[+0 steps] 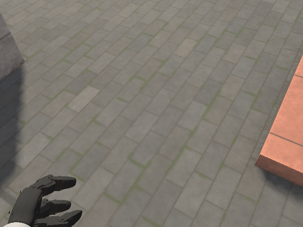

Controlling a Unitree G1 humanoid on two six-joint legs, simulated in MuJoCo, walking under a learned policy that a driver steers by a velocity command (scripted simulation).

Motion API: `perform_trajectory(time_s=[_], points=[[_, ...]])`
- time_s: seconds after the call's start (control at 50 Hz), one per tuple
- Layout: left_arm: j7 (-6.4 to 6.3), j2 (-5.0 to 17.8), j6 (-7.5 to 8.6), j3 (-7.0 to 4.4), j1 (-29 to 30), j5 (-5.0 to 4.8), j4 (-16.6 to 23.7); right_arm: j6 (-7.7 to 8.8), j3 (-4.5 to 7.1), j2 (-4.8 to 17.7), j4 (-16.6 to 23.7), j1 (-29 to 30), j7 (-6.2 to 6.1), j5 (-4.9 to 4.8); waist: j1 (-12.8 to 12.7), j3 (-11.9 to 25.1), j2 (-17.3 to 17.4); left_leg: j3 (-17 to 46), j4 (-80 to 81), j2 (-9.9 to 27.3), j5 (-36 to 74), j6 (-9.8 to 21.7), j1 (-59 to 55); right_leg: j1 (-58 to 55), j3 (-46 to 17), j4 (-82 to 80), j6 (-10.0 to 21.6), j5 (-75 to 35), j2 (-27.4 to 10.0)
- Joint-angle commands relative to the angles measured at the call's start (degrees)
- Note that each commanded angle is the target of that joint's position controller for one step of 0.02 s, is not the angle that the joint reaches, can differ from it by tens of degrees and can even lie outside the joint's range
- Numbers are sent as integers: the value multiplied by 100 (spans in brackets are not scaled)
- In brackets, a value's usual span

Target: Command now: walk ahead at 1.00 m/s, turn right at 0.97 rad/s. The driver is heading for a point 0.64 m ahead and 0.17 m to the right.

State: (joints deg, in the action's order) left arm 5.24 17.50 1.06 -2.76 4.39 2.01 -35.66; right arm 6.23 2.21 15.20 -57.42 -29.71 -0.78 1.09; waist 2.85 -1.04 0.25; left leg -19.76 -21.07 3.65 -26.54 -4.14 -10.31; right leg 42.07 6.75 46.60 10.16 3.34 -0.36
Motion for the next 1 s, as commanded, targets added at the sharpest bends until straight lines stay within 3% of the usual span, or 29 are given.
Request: perform_trajectory(time_s=[0.02, 0.04, 0.06, 0.08, 0.1, 0.14, 0.18, 0.24, 0.3, 0.36, 0.38, 0.42, 0.44, 0.46, 0.48, 0.5, 0.54, 0.6, 0.66, 0.7, 0.78, 0.8, 0.82, 0.84, 0.86, 0.88, 0.92, 0.94, 1.0], points=[[-150, 602, 2, -238, -2582, 39, -489, -73, 309, 1547, 875, 1129, -40, 3, -1817, 719, 480, 399, -2213, 1296, 8542, 653, 1469, -3563, 333, -307, 323, 412, 678], [-278, 831, 15, -390, -3621, -27, -952, -196, 318, 1445, 965, 1296, -18, 24, -2140, 1098, 206, 495, -4226, 1055, 6958, 596, 2386, -5157, -57, -864, 466, 382, 709], [-449, 1214, -64, -505, -2920, -142, -993, -223, 204, 861, 1160, 1291, 95, 128, -1442, 463, -1187, 555, -6617, -84, 681, 410, 4268, -5466, -1447, -1169, 676, 727, 84], [-459, 1824, -104, -540, -2545, -15, -637, -127, 93, 518, 1818, 865, 73, 151, -694, 1435, -1187, 1589, -7734, -299, -337, 254, 5705, -6677, -4008, -1452, 1568, -410, -985], [-586, 1777, -156, -584, -3020, 45, -552, 37, 63, 731, 2137, 1402, 130, 111, -1078, 1790, -639, 2302, -7453, -284, -20, 242, 6411, -6909, -5189, -2724, 1855, 1214, -1367], [-664, 1239, -12, -473, -2647, -40, -764, 90, 38, 848, 2121, 1954, 130, 161, -672, 244, 363, 2445, -6161, 164, 307, 260, 6271, -5183, -4713, -3269, 1427, 1305, -1143], [-670, 981, 171, -353, -2345, -103, -729, -150, 19, 830, 2026, 1674, 132, 327, -160, -131, 526, 2485, -5372, 335, 170, 109, 5401, -3827, -3900, -3305, 1273, 380, -751], [-580, 905, 383, -303, -2177, -156, -660, -344, -59, 634, 2428, 2409, 165, 277, -65, -504, 364, 2232, -3729, 459, 468, -65, 4699, -2418, -3137, -3622, 1106, 94, -214], [-474, 1007, 447, -394, -2127, -183, -628, -314, -180, 356, 2682, 2920, 253, 52, -255, -366, 43, 2002, -1979, 123, 2661, 8, 3104, -1656, -2681, -3727, 657, -480, 198], [-442, 1125, 421, -461, -2461, -246, -712, -311, -77, 646, 2653, 2816, 191, -14, -389, -65, -142, 2044, -1232, -137, 2981, 178, 2449, -2576, -2941, -3225, 302, -1463, -2], [-459, 1223, 398, -487, -2506, -225, -728, -299, 12, 850, 2551, 2448, 130, -9, -231, 216, -133, 2052, -1139, -292, 2588, 228, 2089, -2985, -2951, -2562, 161, -2284, 14], [-429, 1388, 396, -502, -2127, -125, -651, -265, 277, 1351, 2094, 414, -66, 34, 967, 1254, 42, 1986, -1331, -206, 1562, 316, -100, -2423, -2634, 200, -163, -2660, 321], [-456, 474, 461, -258, -1898, -51, -407, -226, 393, 1737, 1885, -723, -180, 218, 1240, 1858, 1126, 3444, -1118, 1128, -451, 389, -1254, -1325, -2258, 2479, -194, 932, 779], [-484, 92, 443, -86, -2678, -366, -12, -214, 446, 2127, 2043, 29, -107, 356, 229, 2348, 2899, 7026, 611, 2496, -1515, 766, -1404, -103, -1660, 3699, -292, 2628, 1012], [-551, 498, 342, -92, -2533, -152, -256, -236, 394, 1540, 2230, 881, -51, 291, 71, 1509, 1799, 7016, 743, 2327, -1679, 1095, -579, 309, -1456, 3953, -273, 1979, 498], [-509, 595, 266, -118, -2184, -47, -333, -239, 254, 978, 2256, 1275, -14, 256, 40, 785, 885, 5695, 453, 2012, -290, 1216, 211, 225, -1283, 3651, -362, 1543, 179], [-400, 389, 149, -108, -1751, 39, -264, -186, 123, 627, 1915, 1115, 35, 246, -69, 219, 113, 3922, 124, 1483, 3423, 1242, 1193, -134, -1216, 3281, -523, 1730, 35], [-335, 159, 14, -27, -1494, 37, 49, 21, 88, 625, 1497, 821, 149, -6, -248, 85, 641, 2904, 229, 1364, 5807, 1179, 1377, -24, -1227, 2338, -660, 1959, 128], [-186, 72, 40, 104, -1196, -4, 281, 14, 105, 768, 1565, 1590, 167, -55, -584, 169, 763, 1680, 626, 737, 5601, 902, 2237, -1329, -793, -127, -678, 437, 194], [-81, 48, 54, 143, -1207, -21, 136, -2, 134, 877, 1508, 1485, 194, -111, -539, 316, 765, 1433, 590, 586, 5145, 813, 2567, -2484, -473, -952, -664, -593, 437], [-216, 371, 138, 22, -2187, 197, -333, -146, 176, 1126, 1439, 1150, 101, -209, -939, 684, 275, 1292, -1278, 589, 5331, 664, 2190, -3798, -701, -1804, -363, -917, 490], [-291, 638, 195, -41, -2366, 262, -370, -212, 163, 1088, 1459, 843, 88, -180, -958, 881, -197, 1136, -2563, 266, 3702, 558, 2560, -4358, -1130, -1901, -243, -2471, -62], [-376, 961, 212, -65, -2270, 200, -208, -335, 64, 547, 1559, 90, 101, -91, -453, 1550, -1371, 1105, -4667, -433, -1245, 409, 3489, -5367, -2848, -1163, 306, -6638, -1776], [-468, 822, 194, -65, -2386, -177, -149, -516, 24, 609, 1432, -466, 24, -219, -536, 2785, -1205, 2179, -5310, -452, -1172, 419, 3536, -5753, -3633, -1242, 1084, -7457, -2398], [-550, 527, 150, -14, -1929, -279, -56, -609, 35, 767, 1379, -159, 0, -122, -434, 2382, -631, 2297, -5310, -261, -713, 398, 3621, -5143, -3364, -1584, 1062, -6050, -2016], [-588, 240, 126, 89, -1596, -274, -103, -631, 19, 767, 1464, 373, 9, -64, -371, 1578, -442, 2247, -4965, -145, -469, 377, 3800, -4445, -2976, -1927, 881, -5026, -1660], [-658, 36, 107, 187, -1539, -188, -319, -744, 0, 685, 1445, 681, 21, 29, -169, 827, -215, 2214, -4088, -51, -158, 336, 3279, -3360, -2496, -2433, 385, -4373, -1188], [-669, 107, 118, 173, -1564, -133, -390, -835, -24, 556, 1394, 430, 31, 0, -47, 852, -601, 2201, -3866, -107, -138, 305, 2883, -3055, -2393, -2458, 463, -4606, -1223], [-618, 50, 190, 172, -1521, -61, -562, -926, -57, 354, 1300, 616, 10, -52, 26, 995, -318, 2117, -2938, -206, 49, 276, 2468, -2907, -2005, -2599, 294, -3828, -912]])
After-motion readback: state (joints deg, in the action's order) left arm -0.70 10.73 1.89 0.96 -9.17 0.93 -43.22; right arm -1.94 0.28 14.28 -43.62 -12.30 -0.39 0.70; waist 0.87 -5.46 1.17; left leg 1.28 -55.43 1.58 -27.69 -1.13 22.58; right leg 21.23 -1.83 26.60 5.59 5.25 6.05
